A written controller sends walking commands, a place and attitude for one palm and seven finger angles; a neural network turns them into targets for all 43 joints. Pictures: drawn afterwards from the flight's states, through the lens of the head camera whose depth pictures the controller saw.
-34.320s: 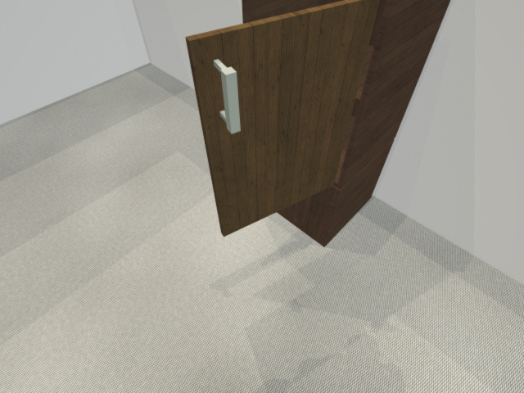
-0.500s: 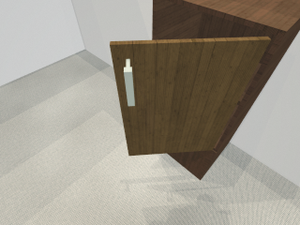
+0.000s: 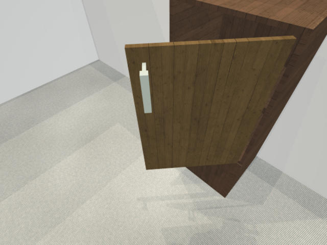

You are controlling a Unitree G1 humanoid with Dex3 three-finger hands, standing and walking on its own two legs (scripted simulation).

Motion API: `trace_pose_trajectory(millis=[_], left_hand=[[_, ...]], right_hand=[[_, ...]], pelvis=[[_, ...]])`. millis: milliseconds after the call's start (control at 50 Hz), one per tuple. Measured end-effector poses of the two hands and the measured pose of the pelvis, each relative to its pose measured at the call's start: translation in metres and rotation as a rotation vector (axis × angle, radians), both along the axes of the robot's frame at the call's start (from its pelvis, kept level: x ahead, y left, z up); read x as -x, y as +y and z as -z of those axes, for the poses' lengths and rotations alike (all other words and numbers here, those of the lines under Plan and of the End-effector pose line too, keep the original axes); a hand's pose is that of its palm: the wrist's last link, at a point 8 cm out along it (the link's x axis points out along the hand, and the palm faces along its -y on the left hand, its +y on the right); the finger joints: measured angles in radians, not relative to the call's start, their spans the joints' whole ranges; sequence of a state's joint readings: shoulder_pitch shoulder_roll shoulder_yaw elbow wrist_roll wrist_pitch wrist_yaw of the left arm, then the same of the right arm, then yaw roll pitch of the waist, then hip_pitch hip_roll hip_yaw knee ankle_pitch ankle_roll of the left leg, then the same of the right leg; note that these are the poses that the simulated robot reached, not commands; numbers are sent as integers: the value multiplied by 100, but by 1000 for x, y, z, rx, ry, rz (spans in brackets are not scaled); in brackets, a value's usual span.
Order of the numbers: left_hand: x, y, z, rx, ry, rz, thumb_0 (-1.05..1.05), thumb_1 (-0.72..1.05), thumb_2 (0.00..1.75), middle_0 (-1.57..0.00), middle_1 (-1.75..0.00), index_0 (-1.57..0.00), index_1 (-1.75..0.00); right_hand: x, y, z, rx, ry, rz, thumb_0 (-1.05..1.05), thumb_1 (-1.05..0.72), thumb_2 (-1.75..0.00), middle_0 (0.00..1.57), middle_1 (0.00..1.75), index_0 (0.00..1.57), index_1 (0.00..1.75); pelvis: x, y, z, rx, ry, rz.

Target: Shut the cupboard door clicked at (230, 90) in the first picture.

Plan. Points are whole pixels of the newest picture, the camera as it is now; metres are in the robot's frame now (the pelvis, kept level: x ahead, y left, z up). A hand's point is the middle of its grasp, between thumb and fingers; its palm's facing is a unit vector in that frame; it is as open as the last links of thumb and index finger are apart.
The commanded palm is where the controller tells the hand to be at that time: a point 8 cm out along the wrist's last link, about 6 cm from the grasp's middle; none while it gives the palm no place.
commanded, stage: look again from close up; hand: left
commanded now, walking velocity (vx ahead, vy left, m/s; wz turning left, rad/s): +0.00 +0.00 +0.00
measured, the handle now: (146, 88) +0.47 +0.07 +0.15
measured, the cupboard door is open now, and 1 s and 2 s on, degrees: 48 48 48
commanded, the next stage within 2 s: shuffle to correct the standing spot in 0.22 s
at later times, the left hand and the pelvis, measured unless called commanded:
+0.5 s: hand out of the picture +0.02 +0.15 -0.18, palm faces -0.01 -0.98 -0.18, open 7.4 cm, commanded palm none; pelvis +0.01 -0.02 +0.00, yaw +0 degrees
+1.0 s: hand out of the picture -0.02 +0.08 -0.19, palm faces +0.12 -0.99 -0.10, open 7.4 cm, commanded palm none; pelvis +0.05 -0.07 -0.01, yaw +5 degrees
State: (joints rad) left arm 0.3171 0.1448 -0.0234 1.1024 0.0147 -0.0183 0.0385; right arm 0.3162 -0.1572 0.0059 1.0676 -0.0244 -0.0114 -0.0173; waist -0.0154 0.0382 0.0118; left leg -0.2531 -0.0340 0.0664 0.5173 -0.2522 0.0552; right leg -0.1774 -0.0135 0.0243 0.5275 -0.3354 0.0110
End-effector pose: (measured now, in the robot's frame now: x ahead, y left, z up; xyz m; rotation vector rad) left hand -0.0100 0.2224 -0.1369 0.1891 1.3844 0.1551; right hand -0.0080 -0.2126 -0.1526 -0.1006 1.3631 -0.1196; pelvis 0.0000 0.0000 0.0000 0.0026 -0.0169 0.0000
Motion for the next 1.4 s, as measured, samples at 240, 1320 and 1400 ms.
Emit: trace_pose_trajectory(millis=[240,1320,1400], left_hand=[[-15,-4,1,10,-24,15,0,91,90,-20,-30,-20,-30],[-97,-121,12,-13,-108,-98,0,91,90,-20,-29,-20,-30],[-98,-141,6,-13,-118,-101,0,91,90,-20,-29,-20,-30]], right_hand=[[-29,-25,-12,51,-56,-12,1,-92,-89,20,30,20,30],[-112,-179,2,112,25,-80,1,-90,-89,21,30,20,30],[-128,-199,-3,123,-4,-90,1,-91,-89,20,30,20,30]], pelvis=[[-6,-8,-3,-9,1,16],[-62,-151,15,21,39,-109],[-64,-162,10,23,34,-117]])
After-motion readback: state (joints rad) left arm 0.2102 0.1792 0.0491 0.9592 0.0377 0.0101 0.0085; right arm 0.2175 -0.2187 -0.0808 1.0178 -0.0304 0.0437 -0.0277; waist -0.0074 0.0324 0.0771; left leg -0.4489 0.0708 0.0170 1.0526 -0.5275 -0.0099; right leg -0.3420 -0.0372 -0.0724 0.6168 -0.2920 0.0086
